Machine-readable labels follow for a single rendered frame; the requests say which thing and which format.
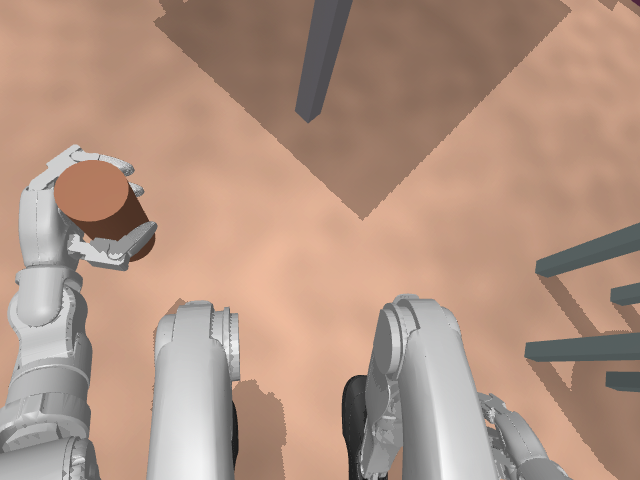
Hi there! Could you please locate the right robot hand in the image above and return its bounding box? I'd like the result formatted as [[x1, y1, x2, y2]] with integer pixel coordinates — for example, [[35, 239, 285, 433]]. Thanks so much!
[[477, 392, 550, 480]]

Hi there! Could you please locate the left robot arm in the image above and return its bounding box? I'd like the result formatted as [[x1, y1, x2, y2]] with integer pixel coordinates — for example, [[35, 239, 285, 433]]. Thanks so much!
[[0, 265, 101, 480]]

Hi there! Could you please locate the left robot hand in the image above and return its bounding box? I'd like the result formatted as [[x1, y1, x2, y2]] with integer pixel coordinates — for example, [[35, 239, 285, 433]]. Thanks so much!
[[19, 144, 157, 271]]

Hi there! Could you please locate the right robot foot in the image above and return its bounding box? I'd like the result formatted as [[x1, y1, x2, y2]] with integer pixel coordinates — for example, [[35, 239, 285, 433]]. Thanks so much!
[[342, 375, 388, 480]]

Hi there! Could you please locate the can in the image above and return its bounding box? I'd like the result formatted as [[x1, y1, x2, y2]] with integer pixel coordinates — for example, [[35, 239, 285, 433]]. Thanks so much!
[[54, 160, 155, 262]]

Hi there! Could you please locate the right robot arm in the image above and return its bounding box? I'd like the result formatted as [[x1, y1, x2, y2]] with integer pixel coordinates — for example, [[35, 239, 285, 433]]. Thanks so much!
[[516, 458, 573, 480]]

